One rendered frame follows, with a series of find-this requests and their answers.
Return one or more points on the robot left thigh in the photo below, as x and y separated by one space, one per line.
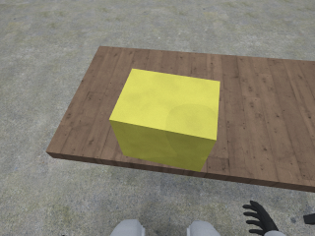
129 227

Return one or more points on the carton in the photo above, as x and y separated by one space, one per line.
167 119

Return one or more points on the robot right thigh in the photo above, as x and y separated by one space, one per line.
201 228

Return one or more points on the table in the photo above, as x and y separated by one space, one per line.
266 117

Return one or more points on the robot thigh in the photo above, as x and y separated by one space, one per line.
201 228
129 227

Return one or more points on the robot right hand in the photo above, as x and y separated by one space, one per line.
266 223

